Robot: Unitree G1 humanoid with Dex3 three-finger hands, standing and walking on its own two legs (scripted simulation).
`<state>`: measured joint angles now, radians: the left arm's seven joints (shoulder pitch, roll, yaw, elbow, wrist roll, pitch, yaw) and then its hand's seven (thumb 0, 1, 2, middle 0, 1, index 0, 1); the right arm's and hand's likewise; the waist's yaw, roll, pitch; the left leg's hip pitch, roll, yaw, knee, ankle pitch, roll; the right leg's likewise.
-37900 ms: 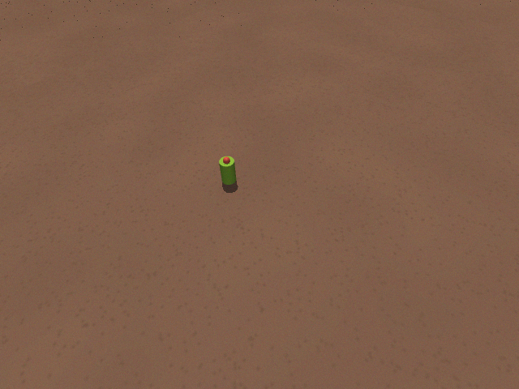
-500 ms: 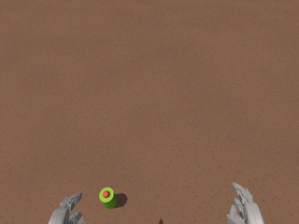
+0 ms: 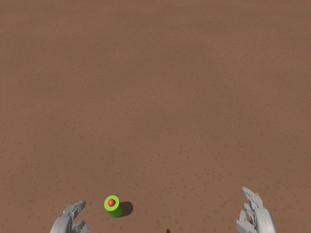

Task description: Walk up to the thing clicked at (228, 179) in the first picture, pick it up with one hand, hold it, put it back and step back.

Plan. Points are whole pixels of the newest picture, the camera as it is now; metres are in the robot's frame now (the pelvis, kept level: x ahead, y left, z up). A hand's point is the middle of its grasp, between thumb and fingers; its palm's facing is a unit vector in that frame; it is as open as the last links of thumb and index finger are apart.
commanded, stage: home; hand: left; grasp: from above
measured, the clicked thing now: (113, 206) +0.40 +0.25 -0.63
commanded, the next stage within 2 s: stand in 0.92 s
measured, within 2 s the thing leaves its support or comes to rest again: neither
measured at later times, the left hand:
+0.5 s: hand out of the picture +0.17 +0.17 -0.05, palm faces +0.04 -0.98 -0.20, open 7.4 cm
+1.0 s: hand out of the picture +0.16 +0.17 -0.05, palm faces +0.04 -0.98 -0.20, open 7.4 cm
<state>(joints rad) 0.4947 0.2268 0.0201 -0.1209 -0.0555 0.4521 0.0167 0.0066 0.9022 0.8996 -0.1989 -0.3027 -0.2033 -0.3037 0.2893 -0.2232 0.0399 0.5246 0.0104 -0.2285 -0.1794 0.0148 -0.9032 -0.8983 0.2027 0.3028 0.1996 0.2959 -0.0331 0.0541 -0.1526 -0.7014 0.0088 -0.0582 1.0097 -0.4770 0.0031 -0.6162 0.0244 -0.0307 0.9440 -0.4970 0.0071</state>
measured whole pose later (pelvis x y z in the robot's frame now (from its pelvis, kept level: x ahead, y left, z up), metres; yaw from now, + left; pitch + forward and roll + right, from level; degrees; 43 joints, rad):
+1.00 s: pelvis +0.00 +0.00 +0.00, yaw +0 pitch +10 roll -3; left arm 0.50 0.23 0.02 -0.14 -0.06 0.45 0.02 0.01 0.90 0.90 -0.20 -0.30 -0.20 -0.30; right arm 0.29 -0.23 0.03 0.51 0.01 -0.21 -0.17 0.01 -0.90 -0.90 0.20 0.30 0.20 0.30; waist -0.04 0.05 -0.16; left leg -0.71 0.01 -0.06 1.02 -0.48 0.00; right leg -0.63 0.03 -0.03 0.96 -0.51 0.00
